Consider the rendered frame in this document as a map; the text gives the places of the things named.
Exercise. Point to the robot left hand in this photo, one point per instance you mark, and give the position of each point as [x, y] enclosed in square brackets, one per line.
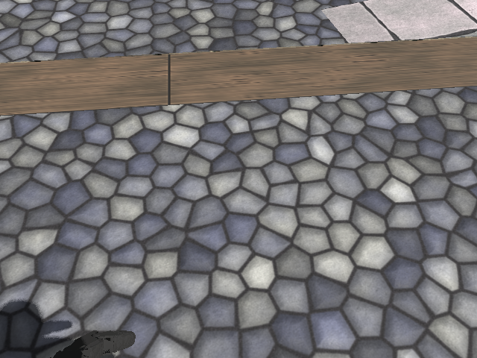
[95, 344]

